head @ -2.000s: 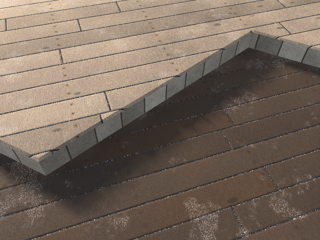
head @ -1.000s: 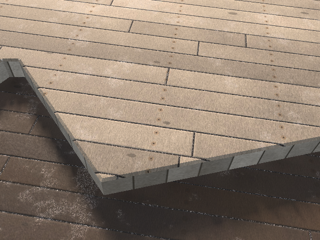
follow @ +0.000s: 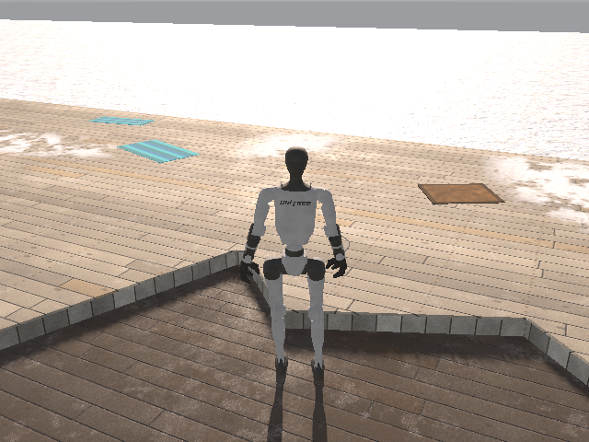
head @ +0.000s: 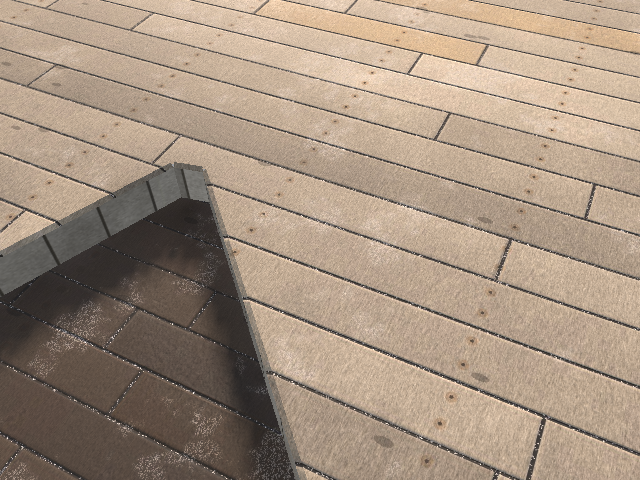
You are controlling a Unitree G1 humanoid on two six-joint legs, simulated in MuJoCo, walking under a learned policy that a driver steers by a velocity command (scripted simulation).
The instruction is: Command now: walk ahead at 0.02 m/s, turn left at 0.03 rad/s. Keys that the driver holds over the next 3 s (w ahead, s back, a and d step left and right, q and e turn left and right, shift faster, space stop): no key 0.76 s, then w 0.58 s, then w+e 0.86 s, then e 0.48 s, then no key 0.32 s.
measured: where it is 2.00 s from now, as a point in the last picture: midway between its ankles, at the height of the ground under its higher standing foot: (371, 368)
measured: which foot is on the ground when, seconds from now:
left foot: down 0.00-1.00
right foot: down 0.00-1.00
